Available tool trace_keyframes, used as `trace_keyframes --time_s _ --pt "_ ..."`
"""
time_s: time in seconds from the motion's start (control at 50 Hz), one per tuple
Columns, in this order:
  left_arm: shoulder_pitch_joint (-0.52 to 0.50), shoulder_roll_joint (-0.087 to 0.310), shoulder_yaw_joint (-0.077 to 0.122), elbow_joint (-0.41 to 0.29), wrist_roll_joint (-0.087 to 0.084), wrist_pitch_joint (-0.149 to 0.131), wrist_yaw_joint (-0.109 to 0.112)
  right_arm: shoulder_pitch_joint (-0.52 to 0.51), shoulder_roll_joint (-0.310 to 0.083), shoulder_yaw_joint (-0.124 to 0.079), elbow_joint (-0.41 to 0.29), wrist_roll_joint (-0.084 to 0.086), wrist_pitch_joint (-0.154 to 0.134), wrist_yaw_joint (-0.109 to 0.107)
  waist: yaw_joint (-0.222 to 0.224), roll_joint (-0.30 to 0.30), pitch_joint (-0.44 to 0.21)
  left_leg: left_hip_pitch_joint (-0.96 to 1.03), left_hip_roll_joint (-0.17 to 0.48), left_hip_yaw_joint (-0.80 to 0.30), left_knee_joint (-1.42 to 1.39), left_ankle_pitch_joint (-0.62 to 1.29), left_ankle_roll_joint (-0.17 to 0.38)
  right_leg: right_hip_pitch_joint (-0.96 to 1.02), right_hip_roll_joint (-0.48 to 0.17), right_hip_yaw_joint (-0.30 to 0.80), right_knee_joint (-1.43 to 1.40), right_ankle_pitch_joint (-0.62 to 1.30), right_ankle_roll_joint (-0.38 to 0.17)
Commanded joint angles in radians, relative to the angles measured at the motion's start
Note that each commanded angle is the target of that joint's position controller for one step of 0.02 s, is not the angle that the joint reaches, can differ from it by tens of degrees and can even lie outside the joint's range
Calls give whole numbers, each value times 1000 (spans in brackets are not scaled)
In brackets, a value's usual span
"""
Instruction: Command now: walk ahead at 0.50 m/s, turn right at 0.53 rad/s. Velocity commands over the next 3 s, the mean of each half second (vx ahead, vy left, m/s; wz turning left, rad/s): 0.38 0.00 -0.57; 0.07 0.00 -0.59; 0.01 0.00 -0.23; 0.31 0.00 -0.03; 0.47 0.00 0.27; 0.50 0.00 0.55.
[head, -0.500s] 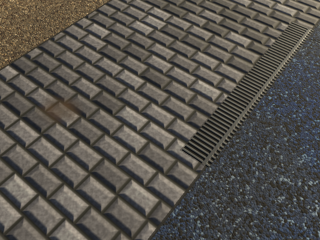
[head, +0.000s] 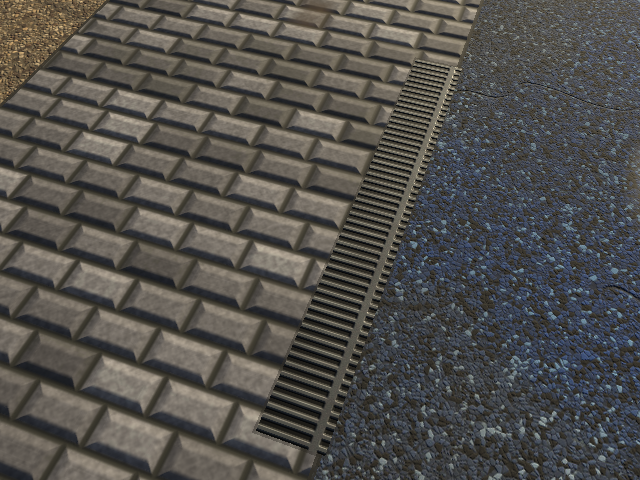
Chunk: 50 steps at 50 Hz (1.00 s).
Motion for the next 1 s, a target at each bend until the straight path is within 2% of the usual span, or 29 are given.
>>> trace_keyframes --time_s 0.02,0.04,0.1,0.14,0.2,0.24,0.28,0.32,0.34,0.36,0.38,0.4,0.42,0.44,0.46,0.48,0.52,0.56,0.64,0.74,0.8,0.82,0.84,0.86,0.88,0.9,0.92,0.94,1.0 --pt "124 134 43 -48 3 -15 14 -99 -133 -22 -136 -12 -64 1 54 32 -149 -484 74 -105 42 116 14 503 -292 516 -331 97 -204" --pt "95 116 35 -65 17 -16 19 -79 -138 -27 -135 -22 -54 0 21 7 -135 -414 91 -112 9 144 5 418 -268 465 -350 194 -202" --pt "88 127 38 -63 11 -18 32 -57 -105 -21 -130 -35 -23 -3 -9 -9 -105 -364 95 -79 -119 182 -46 291 -232 370 -383 336 -204" --pt "108 154 46 -52 6 -14 46 -124 -77 -8 -150 -37 -15 -6 7 -19 -77 -358 78 -57 -261 290 -76 231 -194 308 -390 346 -181" --pt "145 163 49 -35 -2 0 58 -241 -49 6 -170 -31 -20 3 57 -61 -71 -268 25 -43 -511 512 -84 186 -134 261 -363 246 -119" --pt "180 171 53 -19 -3 9 61 -296 -63 2 -184 -21 -26 10 80 -75 -65 -228 -9 -44 -598 570 -81 197 -141 295 -335 229 -97" --pt "204 163 54 -5 -7 23 67 -306 -90 -10 -192 -23 -33 14 78 -91 -77 -211 -33 -65 -669 550 -63 265 -149 347 -254 274 -70" --pt "187 155 55 -12 -4 36 76 -270 -117 -26 -182 -24 -41 18 51 -118 -102 -172 -41 -84 -705 501 -32 328 -161 408 -161 321 -41" --pt "152 146 54 -25 -3 40 79 -218 -125 -33 -168 -26 -45 16 16 -128 -120 -113 -35 -78 -741 525 -11 334 -147 416 -99 340 -17" --pt "127 120 47 -43 -2 39 79 -148 -144 -42 -157 -38 -50 10 -25 -116 -173 21 8 -83 -782 630 24 306 -97 390 16 347 24" --pt "127 61 26 -78 17 36 78 -32 -205 -54 -153 -58 -49 0 -62 8 -320 287 204 -240 -717 906 94 178 -31 316 283 89 74" --pt "366 9 7 -66 7 34 68 -2 -231 -58 -137 -63 -27 3 36 306 -483 595 476 -595 -680 1077 300 -97 86 244 571 -587 129" --pt "391 133 28 -36 -5 41 67 -24 -178 -54 -148 -29 -7 5 20 231 -482 541 476 -663 -725 781 300 -169 -14 238 692 -496 153" --pt "255 184 47 -49 -11 57 71 -68 -111 -36 -172 -27 7 -3 -21 152 -341 427 399 -507 -759 654 252 -215 -43 196 727 -411 175" --pt "183 188 52 -65 -7 74 79 -123 -85 -23 -173 -32 23 -8 -16 93 -256 302 342 -394 -785 605 219 -211 -70 161 705 -348 187" --pt "154 182 56 -79 -1 90 84 -162 -76 -17 -171 -32 33 -10 -1 102 -184 187 305 -321 -810 593 213 -191 -95 149 679 -319 195" --pt "176 120 45 -84 -4 108 82 -192 -96 -24 -151 -45 37 -14 31 151 -121 22 242 -187 -876 588 207 -88 -109 98 583 -280 195" --pt "165 85 35 -95 3 107 83 -189 -113 -33 -131 -44 35 -16 28 156 -137 36 258 -134 -889 693 236 -71 -117 75 497 -256 197" --pt "104 82 28 -121 8 107 67 -213 -148 -47 -113 -28 52 -22 15 127 -191 70 300 -65 -898 676 252 -3 -150 61 327 -140 183" --pt "38 104 37 -156 7 117 43 -204 -184 -59 -87 -10 71 -10 -4 141 -148 85 320 -13 -883 532 219 74 -137 10 139 -125 140" --pt "72 107 49 -148 10 115 34 -197 -184 -61 -66 13 80 -8 28 121 -147 84 296 39 -768 464 144 201 -92 -32 -95 -15 85" --pt "106 143 64 -139 14 113 42 -144 -152 -54 -42 8 82 -6 32 57 -150 20 250 86 -666 377 78 304 -98 20 -184 108 47" --pt "139 258 93 -151 17 109 61 -126 -91 -36 -58 -34 82 -1 8 -221 -161 -202 126 190 -368 77 -22 459 -323 329 -232 472 -44" --pt "124 297 92 -178 44 92 58 -206 -103 -35 -109 -44 81 -11 46 -305 -166 -403 -5 76 -131 -191 -71 438 -469 564 -268 522 -240" --pt "130 244 79 -172 49 70 49 -245 -142 -49 -107 -29 83 -15 74 -180 -185 -420 13 -30 -14 -168 -66 427 -430 506 -277 500 -244" --pt "95 220 70 -163 40 56 50 -232 -142 -53 -104 -13 85 -17 43 -147 -168 -426 29 -55 1 -86 -55 412 -376 423 -263 471 -190" --pt "51 197 66 -166 24 53 54 -210 -138 -55 -83 -17 87 -25 21 -100 -166 -424 41 -65 -27 -19 -56 405 -330 374 -252 429 -141" --pt "16 181 58 -171 11 57 59 -207 -148 -58 -82 -25 89 -29 9 -107 -161 -410 42 -67 -48 26 -63 388 -311 353 -248 442 -121" --pt "0 168 49 -179 21 67 71 -175 -123 -52 -67 -15 88 -23 -8 -120 -199 -329 10 -53 -101 100 -86 369 -274 317 -242 487 -121"
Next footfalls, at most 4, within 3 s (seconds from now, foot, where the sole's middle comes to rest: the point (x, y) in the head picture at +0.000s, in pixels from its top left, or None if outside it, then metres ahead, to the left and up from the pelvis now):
0.36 left None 0.43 0.11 -0.76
0.82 right None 0.31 -0.13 -0.76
1.26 left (300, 472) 0.44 0.07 -0.76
2.18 left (424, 333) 0.75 -0.20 -0.76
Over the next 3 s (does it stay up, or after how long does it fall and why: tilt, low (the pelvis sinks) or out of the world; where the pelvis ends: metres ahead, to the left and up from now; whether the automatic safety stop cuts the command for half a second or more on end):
stays up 0.91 -0.42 0.02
